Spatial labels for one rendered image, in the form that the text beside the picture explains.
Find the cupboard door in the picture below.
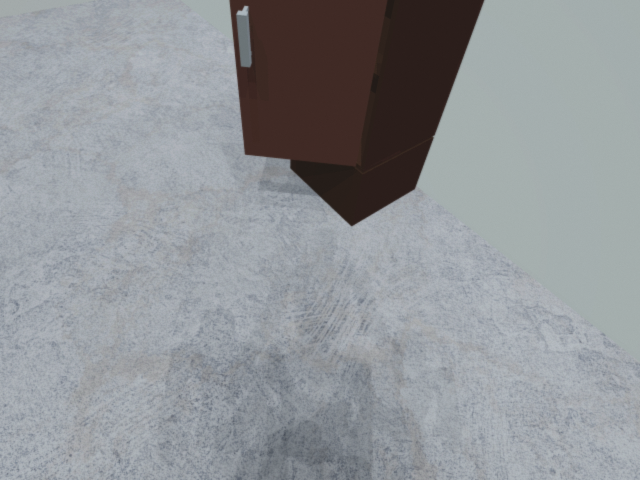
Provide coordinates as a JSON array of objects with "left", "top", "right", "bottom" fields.
[{"left": 229, "top": 0, "right": 387, "bottom": 166}]

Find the handle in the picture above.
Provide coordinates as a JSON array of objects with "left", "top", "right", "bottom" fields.
[{"left": 236, "top": 6, "right": 252, "bottom": 67}]

